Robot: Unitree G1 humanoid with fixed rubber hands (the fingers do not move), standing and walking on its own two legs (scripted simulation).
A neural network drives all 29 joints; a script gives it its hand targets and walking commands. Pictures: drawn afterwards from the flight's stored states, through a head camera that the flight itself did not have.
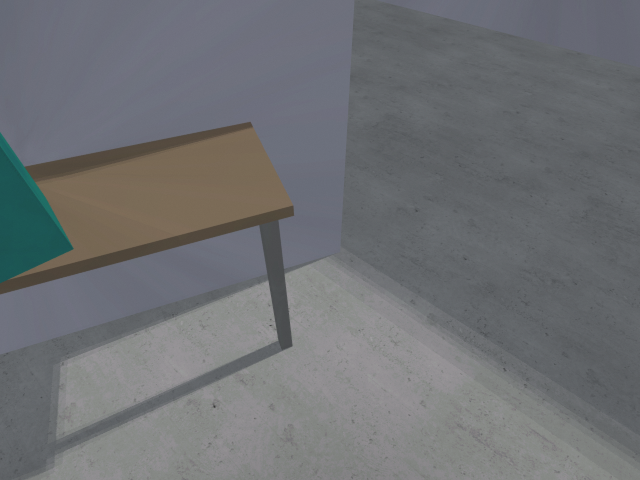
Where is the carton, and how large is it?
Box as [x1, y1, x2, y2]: [0, 133, 73, 282]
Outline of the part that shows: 0,133 1,282 73,248 45,197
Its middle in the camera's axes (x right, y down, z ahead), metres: -0.63 -0.08 +0.67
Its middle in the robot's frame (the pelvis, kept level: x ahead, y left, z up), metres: +0.59 +0.63 +0.03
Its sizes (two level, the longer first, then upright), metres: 0.210 0.200 0.250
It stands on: a table, 0.68 m high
